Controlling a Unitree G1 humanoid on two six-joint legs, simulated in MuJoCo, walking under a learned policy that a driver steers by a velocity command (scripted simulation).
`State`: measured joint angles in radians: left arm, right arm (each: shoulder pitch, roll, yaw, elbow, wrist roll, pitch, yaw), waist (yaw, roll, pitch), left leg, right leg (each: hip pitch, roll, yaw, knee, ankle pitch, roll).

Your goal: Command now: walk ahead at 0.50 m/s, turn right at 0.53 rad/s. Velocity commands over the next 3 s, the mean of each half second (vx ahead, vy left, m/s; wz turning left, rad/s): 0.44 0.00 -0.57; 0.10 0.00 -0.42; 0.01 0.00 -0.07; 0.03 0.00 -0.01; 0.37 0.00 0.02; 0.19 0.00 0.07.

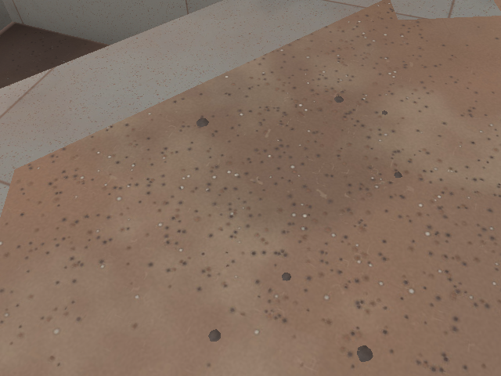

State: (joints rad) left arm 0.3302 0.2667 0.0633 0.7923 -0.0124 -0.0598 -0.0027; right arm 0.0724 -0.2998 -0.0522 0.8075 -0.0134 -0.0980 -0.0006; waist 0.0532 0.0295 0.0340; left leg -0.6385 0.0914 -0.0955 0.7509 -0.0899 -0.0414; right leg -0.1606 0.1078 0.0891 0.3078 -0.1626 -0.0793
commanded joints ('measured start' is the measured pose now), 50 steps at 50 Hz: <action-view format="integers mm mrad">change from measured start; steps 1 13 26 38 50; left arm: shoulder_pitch -5 71 -157 -127 -211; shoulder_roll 188 175 67 162 132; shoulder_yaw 51 30 22 45 20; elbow -63 -101 -223 -280 -210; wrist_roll -7 -28 -1 3 28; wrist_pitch -10 3 47 44 62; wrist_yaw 17 23 -22 -10 5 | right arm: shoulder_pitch -89 234 79 95 103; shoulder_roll -47 -135 -150 -137 -72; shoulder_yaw -7 -51 -52 -28 -12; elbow -80 -48 -18 -49 -38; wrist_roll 7 20 22 20 10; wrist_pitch -13 -19 24 70 110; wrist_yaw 5 9 -19 -6 -16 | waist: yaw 3 -137 -81 -29 -64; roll -99 138 63 -48 -154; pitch -13 -201 -60 -235 -134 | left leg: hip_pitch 130 888 531 -13 377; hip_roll -62 299 136 -19 -57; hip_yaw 41 -551 202 19 85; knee -170 -455 -501 500 -113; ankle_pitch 181 -419 473 -435 -187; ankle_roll -16 258 201 -4 4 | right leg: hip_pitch -111 -643 -366 135 -193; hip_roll -207 -111 -176 -371 -267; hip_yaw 169 92 -97 283 188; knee -117 958 411 90 13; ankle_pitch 79 -358 162 449 -115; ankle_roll -137 56 88 -211 -124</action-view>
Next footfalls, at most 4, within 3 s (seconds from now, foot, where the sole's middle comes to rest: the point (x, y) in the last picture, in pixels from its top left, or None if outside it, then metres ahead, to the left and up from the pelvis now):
0.20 left None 0.29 0.15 -0.79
0.66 right None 0.42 -0.15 -0.79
1.04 left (250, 367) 0.49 0.09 -0.79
2.20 right None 0.47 -0.20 -0.79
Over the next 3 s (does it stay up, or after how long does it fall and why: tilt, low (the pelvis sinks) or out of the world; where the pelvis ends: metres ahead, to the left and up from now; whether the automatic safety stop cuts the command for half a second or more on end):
stays up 0.75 -0.20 -0.01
